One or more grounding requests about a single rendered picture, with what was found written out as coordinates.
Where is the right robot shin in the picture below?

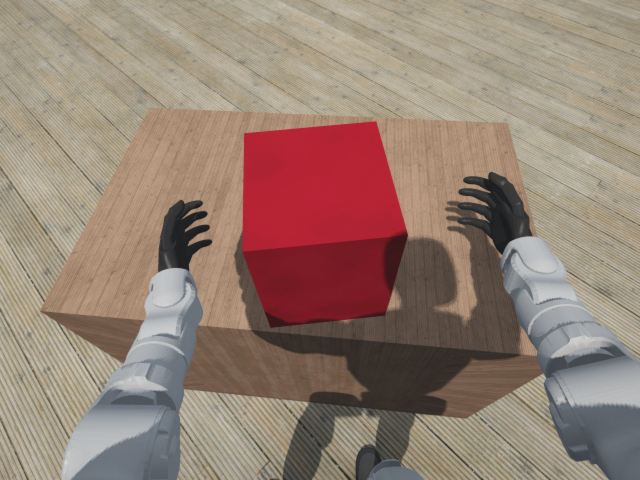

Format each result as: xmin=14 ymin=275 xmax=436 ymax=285
xmin=368 ymin=459 xmax=402 ymax=478

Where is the robot right foot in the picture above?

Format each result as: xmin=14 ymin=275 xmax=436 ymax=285
xmin=356 ymin=447 xmax=382 ymax=480

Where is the right robot hand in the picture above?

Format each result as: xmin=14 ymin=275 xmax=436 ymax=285
xmin=458 ymin=172 xmax=533 ymax=254

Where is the right robot forearm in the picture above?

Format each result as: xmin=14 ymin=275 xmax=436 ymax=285
xmin=500 ymin=236 xmax=640 ymax=378

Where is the left robot forearm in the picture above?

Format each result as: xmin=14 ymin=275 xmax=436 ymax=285
xmin=61 ymin=268 xmax=203 ymax=480

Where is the right robot upper arm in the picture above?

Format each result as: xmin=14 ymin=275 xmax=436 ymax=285
xmin=544 ymin=356 xmax=640 ymax=480

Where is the pedestal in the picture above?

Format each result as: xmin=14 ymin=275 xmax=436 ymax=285
xmin=40 ymin=108 xmax=543 ymax=419

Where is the left robot upper arm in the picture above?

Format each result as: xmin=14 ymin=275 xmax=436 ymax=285
xmin=65 ymin=404 xmax=181 ymax=480

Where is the carton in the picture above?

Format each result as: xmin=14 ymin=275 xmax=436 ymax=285
xmin=242 ymin=121 xmax=408 ymax=328

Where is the left robot hand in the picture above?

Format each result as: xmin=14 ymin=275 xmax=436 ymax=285
xmin=158 ymin=200 xmax=212 ymax=272

